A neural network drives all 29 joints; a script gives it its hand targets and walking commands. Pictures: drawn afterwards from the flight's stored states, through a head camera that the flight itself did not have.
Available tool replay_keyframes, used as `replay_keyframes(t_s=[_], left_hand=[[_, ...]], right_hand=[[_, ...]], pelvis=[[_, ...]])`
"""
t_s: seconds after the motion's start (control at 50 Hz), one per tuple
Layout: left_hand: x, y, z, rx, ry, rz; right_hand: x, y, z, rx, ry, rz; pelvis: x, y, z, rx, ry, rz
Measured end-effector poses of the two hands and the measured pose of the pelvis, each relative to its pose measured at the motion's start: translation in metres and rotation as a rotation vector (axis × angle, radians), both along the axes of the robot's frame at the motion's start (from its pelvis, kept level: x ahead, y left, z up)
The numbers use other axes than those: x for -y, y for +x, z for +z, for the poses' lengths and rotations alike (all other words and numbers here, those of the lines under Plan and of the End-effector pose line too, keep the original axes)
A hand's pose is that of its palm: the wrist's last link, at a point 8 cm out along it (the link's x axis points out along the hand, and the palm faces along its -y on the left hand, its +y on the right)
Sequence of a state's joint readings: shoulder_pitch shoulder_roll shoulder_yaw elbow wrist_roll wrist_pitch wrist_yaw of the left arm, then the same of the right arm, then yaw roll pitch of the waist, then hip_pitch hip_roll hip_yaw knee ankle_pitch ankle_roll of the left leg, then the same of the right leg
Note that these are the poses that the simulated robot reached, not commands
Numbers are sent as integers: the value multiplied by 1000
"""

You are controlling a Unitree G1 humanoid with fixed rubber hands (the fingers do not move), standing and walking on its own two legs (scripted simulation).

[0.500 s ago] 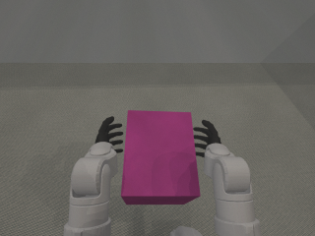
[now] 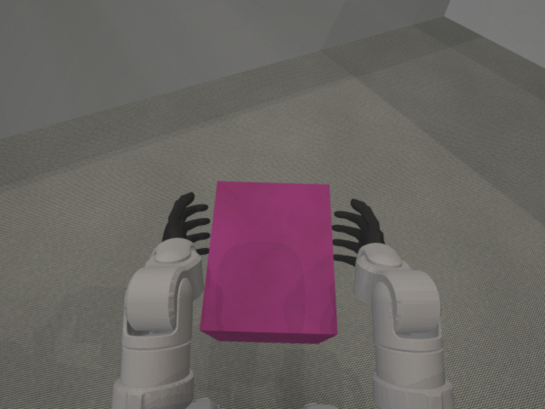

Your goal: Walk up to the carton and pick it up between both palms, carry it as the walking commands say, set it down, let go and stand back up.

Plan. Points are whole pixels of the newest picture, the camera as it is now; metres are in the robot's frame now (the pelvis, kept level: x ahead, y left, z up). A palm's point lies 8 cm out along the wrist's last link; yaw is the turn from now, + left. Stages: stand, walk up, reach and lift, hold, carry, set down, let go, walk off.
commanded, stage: carry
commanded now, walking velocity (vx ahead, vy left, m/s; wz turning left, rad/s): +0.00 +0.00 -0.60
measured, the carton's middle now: (270, 267) +0.32 -0.01 +0.00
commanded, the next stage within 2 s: none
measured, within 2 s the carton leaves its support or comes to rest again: neither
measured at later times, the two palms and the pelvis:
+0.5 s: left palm (258, 274) +0.26 +0.01 +0.10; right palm (468, 341) +0.17 -0.22 +0.09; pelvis -0.06 +0.00 -0.01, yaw -19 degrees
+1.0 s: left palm (285, 327) +0.20 -0.02 +0.10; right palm out of the picture +0.07 -0.22 +0.11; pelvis -0.11 +0.03 +0.01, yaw -35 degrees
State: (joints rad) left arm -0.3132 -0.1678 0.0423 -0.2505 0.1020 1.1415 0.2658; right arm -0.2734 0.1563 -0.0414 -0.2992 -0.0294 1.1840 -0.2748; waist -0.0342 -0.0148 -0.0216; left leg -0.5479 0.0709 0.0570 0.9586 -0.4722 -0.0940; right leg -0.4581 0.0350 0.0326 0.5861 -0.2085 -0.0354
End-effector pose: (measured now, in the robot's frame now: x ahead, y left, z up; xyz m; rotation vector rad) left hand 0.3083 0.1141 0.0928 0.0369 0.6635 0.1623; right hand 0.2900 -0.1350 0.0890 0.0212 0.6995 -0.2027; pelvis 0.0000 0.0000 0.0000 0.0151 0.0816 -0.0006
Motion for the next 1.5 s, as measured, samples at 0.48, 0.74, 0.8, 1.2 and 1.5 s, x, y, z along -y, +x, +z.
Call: replay_keyframes(t_s=[0.48, 0.74, 0.8, 1.2, 1.5], left_hand=[[91, -43, 14, 36, -23, -291], [138, -77, -5, -6, -8, -454], [129, -82, -4, 2, -36, -462], [211, -156, 10, 11, -18, -741], [230, -201, -6, -15, -51, -910]], right_hand=[[76, -107, 6, 19, -45, -292], [107, -183, 1, 8, -11, -455], [98, -187, 6, 16, -39, -462], [136, -306, 5, 15, -34, -719], [126, -381, 5, 5, -45, -890]], pelvis=[[1, -57, -6, 11, -42, -320], [-7, -96, -2, 6, -6, -452], [-17, -100, -3, -3, -6, -482], [-20, -147, -8, 2, -50, -755], [-52, -174, -5, -6, -14, -902]])
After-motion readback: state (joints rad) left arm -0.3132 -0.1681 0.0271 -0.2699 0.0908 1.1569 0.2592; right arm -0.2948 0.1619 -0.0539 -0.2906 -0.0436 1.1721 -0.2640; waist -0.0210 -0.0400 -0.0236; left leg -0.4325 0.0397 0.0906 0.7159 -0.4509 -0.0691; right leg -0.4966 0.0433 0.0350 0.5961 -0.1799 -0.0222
